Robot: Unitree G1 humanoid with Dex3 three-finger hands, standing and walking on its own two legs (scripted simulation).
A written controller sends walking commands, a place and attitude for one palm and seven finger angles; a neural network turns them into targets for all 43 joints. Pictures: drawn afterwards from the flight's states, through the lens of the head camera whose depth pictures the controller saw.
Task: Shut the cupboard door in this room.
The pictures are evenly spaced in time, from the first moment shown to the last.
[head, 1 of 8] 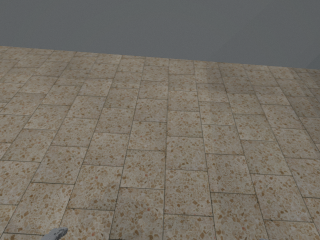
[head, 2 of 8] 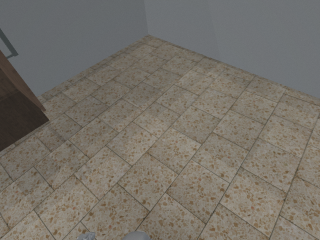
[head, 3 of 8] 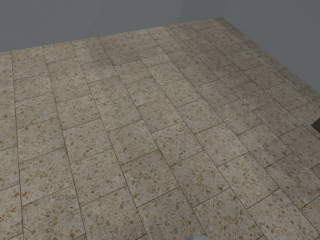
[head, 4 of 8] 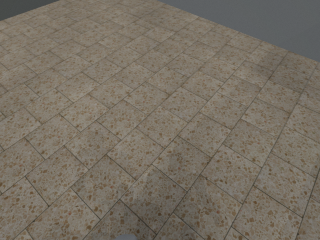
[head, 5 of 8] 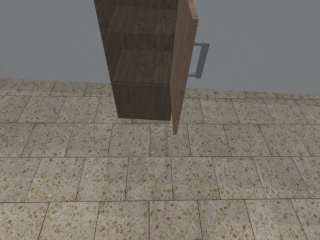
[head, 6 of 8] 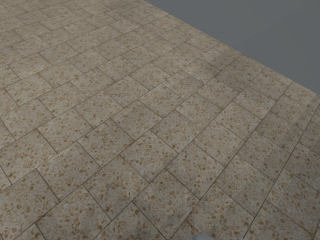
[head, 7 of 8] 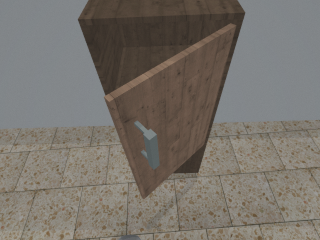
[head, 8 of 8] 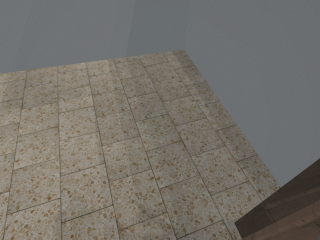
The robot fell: no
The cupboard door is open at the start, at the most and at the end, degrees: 93 94 42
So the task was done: no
